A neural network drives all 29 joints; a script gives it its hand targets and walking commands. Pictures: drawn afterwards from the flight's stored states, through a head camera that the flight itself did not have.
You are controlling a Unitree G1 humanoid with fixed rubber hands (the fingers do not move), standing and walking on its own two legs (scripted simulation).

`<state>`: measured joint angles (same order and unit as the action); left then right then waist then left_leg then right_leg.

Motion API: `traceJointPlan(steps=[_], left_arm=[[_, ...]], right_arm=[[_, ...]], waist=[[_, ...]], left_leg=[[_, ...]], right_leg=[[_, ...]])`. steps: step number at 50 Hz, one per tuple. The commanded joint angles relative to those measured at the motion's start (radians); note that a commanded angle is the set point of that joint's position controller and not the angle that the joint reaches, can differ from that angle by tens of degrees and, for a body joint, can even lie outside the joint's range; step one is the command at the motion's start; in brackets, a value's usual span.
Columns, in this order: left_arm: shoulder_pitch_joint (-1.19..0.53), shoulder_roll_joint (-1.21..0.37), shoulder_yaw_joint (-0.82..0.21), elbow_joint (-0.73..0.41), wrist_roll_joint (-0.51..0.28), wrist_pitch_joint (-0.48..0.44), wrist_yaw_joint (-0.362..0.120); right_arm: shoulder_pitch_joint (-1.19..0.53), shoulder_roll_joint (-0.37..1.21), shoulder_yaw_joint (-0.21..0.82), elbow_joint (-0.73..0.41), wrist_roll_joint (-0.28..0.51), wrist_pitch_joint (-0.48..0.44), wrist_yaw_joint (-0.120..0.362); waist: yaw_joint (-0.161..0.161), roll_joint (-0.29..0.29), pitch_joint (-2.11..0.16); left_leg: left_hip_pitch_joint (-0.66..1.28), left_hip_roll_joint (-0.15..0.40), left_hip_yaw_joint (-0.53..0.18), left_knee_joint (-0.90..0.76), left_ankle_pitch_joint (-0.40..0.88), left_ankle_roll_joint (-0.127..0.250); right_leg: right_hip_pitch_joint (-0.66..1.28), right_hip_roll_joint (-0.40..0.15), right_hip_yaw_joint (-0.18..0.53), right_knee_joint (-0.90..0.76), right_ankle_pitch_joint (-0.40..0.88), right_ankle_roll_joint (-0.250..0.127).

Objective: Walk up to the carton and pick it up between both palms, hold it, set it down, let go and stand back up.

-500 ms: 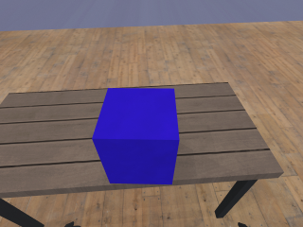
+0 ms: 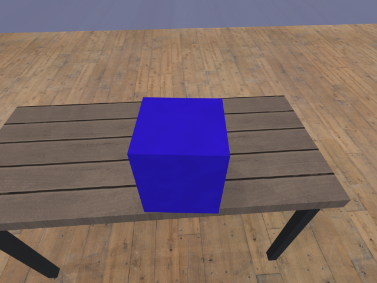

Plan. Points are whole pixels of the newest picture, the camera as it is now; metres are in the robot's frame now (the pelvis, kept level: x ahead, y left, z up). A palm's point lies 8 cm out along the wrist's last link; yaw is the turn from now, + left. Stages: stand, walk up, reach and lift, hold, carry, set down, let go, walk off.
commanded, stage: stand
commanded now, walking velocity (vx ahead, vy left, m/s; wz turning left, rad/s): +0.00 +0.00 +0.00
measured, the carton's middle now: (181, 157) +0.44 +0.02 +0.00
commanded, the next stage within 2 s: none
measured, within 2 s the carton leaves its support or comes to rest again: neither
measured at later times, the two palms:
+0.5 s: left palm out of the picture +0.00 +0.26 -0.12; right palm out of the picture +0.02 -0.25 -0.13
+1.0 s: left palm out of the picture +0.05 +0.24 -0.12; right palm out of the picture +0.05 -0.26 -0.13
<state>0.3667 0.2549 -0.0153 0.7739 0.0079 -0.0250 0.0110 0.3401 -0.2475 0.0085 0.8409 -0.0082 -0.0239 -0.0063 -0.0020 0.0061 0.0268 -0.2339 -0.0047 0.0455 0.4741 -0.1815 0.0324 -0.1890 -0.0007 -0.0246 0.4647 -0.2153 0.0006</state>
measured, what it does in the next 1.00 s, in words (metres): stands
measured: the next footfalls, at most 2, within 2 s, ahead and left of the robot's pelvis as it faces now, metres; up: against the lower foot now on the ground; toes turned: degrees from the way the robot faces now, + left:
none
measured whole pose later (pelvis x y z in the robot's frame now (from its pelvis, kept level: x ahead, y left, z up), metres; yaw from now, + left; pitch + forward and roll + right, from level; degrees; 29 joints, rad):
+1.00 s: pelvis +0.02 -0.01 +0.00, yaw +0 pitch -2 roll +0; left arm 0.37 0.23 0.00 0.86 0.00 -0.02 0.03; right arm 0.35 -0.22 0.00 0.90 0.00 -0.01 -0.02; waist -0.01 0.01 0.02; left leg -0.23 0.00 0.03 0.47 -0.21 0.01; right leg -0.19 0.01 -0.02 0.47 -0.25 -0.01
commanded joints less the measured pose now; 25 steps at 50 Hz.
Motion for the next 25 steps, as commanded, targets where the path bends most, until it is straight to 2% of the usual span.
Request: traceJointPlan(steps=[1, 13, 18, 23, 25], left_arm=[[0.050, 0.118, 0.035, -0.047, 0.004, -0.016, 0.004], [0.105, 0.111, 0.040, -0.003, 0.006, -0.011, 0.008], [0.103, 0.113, 0.044, 0.003, 0.004, -0.007, 0.008], [0.107, 0.114, 0.048, 0.008, 0.001, -0.008, 0.009], [0.109, 0.115, 0.053, 0.012, 0.002, -0.007, 0.010]], right_arm=[[0.013, -0.145, -0.040, -0.067, 0.003, -0.013, -0.006], [0.040, -0.138, -0.049, -0.047, -0.002, 0.003, -0.006], [0.053, -0.139, -0.052, -0.041, 0.001, 0.006, -0.007], [0.058, -0.131, -0.052, -0.041, -0.004, 0.003, -0.008], [0.062, -0.124, -0.053, -0.036, -0.002, 0.004, -0.008]], waist=[[0.009, 0.030, 0.056], [0.000, 0.020, 0.088], [-0.003, -0.019, 0.111], [-0.005, -0.008, 0.068], [-0.005, -0.003, 0.066]], left_leg=[[-0.109, 0.117, -0.179, -0.182, -0.295, -0.007], [-0.121, 0.111, -0.181, -0.173, -0.341, -0.006], [-0.111, 0.102, -0.174, -0.157, -0.331, -0.010], [-0.067, 0.100, -0.162, -0.136, -0.283, -0.013], [-0.077, 0.099, -0.170, -0.144, -0.306, -0.012]], right_leg=[[-0.046, -0.073, 0.097, -0.087, -0.130, -0.012], [-0.121, -0.070, 0.110, -0.090, -0.201, -0.012], [-0.165, -0.077, 0.125, -0.114, -0.255, -0.014], [-0.164, -0.081, 0.128, -0.114, -0.243, -0.018], [-0.158, -0.078, 0.128, -0.110, -0.248, -0.019]])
